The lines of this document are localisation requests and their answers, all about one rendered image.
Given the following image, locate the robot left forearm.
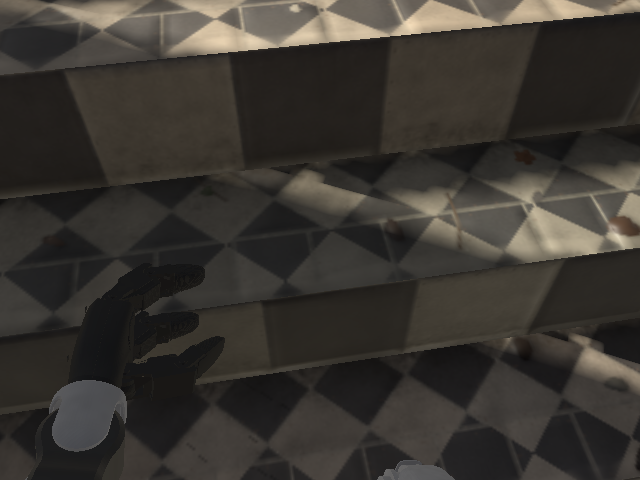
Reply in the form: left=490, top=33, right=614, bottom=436
left=25, top=380, right=127, bottom=480

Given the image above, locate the robot right shin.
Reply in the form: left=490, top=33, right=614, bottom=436
left=395, top=460, right=422, bottom=472

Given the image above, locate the robot left hand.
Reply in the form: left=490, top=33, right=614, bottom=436
left=67, top=263, right=225, bottom=401

